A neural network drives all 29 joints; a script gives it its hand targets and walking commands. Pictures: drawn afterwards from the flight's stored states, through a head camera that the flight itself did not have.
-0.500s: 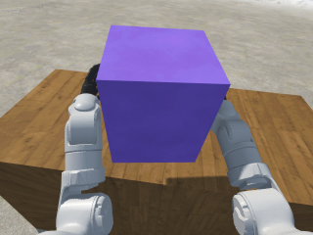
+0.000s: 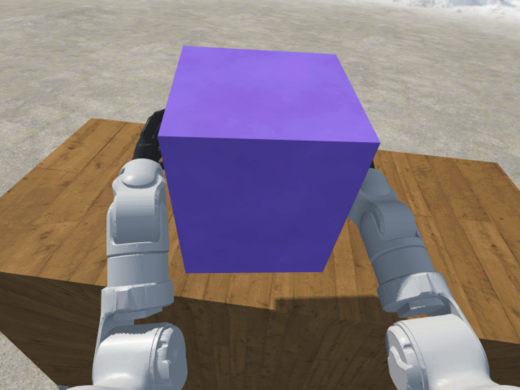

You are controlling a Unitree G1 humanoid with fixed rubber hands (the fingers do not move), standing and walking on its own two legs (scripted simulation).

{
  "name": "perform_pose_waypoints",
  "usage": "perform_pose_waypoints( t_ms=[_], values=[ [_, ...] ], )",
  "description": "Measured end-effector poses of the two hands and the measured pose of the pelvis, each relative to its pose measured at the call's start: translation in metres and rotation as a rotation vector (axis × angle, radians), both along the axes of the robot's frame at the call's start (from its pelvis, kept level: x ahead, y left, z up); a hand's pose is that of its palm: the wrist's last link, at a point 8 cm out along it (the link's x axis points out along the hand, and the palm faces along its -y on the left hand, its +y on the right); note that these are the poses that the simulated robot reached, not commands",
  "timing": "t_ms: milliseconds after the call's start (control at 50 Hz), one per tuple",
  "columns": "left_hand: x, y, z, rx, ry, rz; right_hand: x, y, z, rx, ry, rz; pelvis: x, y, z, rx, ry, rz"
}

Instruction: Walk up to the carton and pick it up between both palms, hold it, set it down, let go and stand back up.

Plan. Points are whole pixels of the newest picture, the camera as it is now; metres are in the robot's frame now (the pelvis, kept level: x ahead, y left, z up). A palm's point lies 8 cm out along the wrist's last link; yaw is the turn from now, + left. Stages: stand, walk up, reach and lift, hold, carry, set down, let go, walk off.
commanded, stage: hold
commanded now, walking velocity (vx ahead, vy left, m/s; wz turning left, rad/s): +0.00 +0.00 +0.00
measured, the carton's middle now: (258, 167) +0.36 +0.00 +0.21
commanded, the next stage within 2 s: none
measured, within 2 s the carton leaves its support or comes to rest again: neither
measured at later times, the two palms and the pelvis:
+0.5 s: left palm (151, 164) +0.37 +0.15 +0.21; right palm (359, 170) +0.36 -0.15 +0.20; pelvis +0.00 +0.00 +0.00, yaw +0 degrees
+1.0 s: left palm (149, 163) +0.36 +0.15 +0.22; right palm (357, 170) +0.36 -0.15 +0.20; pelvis +0.00 +0.00 +0.00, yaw +0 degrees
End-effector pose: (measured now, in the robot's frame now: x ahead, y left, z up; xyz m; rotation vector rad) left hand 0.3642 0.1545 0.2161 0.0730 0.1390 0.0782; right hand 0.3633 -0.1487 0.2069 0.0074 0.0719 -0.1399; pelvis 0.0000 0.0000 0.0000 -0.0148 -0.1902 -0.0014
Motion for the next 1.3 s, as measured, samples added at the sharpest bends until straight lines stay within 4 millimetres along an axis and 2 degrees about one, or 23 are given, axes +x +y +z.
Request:
perform_pose_waypoints(
  t_ms=[300,680,1300],
  values=[
    [0.0024,-0.0008,-0.0012,0.012,0.019,0.002,0.0024,-0.0008,-0.004,0.01,0.018,-0.001,-0.0043,-0.0003,0.0004,0.002,0.011,0.0],
    [0.0003,0.0008,0.0007,0.004,0.003,0.006,0.002,0.0007,0.0013,0.004,0.002,0.005,-0.0025,-0.0009,0.0002,0.001,0.007,-0.001],
    [0.0035,0.0016,-0.0003,0.003,0.007,0.004,0.0043,0.0014,-0.0006,0.002,0.007,0.001,-0.0009,-0.0002,0.0004,0.001,0.011,0.001]
  ],
)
